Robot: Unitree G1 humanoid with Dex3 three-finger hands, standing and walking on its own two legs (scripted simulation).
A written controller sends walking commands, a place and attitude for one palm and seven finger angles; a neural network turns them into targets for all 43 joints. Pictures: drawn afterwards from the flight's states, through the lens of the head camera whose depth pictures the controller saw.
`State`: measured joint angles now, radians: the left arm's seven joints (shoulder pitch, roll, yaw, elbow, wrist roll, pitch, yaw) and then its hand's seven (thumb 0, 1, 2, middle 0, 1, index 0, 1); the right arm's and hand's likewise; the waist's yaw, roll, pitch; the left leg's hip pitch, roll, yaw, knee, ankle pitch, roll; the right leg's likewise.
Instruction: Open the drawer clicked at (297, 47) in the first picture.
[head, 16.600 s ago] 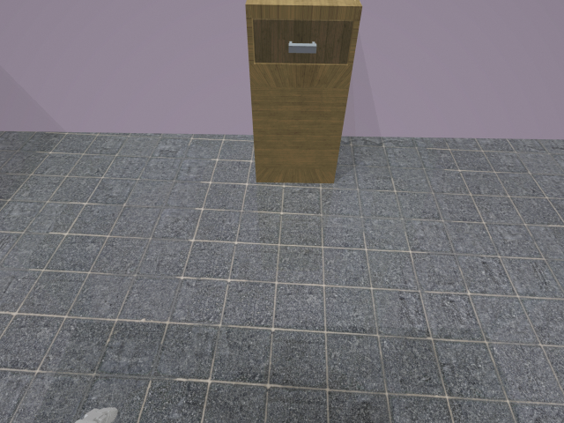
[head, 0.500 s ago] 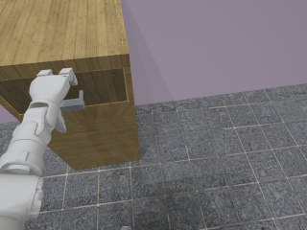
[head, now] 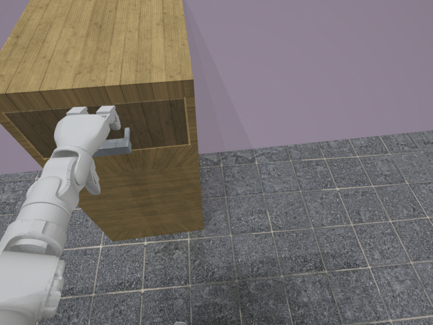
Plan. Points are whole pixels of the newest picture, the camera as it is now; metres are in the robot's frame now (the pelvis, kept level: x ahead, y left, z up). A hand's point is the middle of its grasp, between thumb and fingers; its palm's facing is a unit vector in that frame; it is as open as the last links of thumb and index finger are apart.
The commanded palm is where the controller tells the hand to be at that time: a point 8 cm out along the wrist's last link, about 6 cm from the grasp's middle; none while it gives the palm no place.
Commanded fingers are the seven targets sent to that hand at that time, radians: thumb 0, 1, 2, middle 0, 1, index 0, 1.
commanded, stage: move the hooked fingers above the handle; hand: left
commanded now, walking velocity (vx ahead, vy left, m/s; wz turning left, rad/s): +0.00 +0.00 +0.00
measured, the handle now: (107, 140) +0.51 +0.26 -0.01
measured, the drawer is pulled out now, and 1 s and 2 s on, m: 0.00 0.00 0.00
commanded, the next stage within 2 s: lower the fingers behind the handle in 0.96 s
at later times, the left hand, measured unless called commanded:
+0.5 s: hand (92, 147) +0.45 +0.26 +0.04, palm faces -0.09 -0.04 -1.00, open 13.8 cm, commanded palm +0.43 +0.27 +0.11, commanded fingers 0.00 -0.50 0.30 -0.30 -1.20 -0.30 -1.20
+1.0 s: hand (96, 138) +0.46 +0.25 +0.05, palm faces +0.01 -0.05 -1.00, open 13.8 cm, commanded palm +0.43 +0.27 +0.11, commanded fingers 0.00 -0.50 0.30 -0.30 -1.20 -0.30 -1.20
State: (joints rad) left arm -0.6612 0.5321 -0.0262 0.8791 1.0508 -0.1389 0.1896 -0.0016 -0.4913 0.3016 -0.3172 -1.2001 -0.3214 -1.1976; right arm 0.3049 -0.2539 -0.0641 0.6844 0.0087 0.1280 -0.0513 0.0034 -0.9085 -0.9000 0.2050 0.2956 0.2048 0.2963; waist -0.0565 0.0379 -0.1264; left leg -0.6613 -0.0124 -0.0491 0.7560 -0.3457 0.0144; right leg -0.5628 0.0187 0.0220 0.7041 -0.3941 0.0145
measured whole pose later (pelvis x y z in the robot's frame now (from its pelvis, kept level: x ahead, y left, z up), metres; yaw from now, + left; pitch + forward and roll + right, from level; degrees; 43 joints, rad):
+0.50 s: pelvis +0.00 +0.00 +0.00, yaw -2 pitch +16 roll -2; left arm -0.64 0.58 0.08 0.93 1.07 -0.16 0.20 0.00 -0.49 0.30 -0.32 -1.20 -0.33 -1.21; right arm 0.37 -0.26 -0.07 0.70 0.01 0.14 -0.05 0.00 -0.91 -0.90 0.21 0.30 0.20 0.30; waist -0.08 0.04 -0.14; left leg -0.69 0.01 -0.02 0.76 -0.36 0.01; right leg -0.61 0.04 0.05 0.71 -0.39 0.01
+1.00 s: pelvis +0.01 +0.00 +0.00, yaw -2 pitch +16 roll -2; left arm -0.67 0.53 0.06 0.89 1.07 -0.10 0.25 0.00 -0.49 0.30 -0.32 -1.20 -0.32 -1.20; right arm 0.30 -0.24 -0.05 0.67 0.00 0.14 -0.03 0.00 -0.91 -0.90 0.20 0.30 0.20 0.30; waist -0.08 0.05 -0.14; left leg -0.69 0.00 -0.02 0.78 -0.37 0.02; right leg -0.61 0.03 0.05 0.72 -0.40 0.02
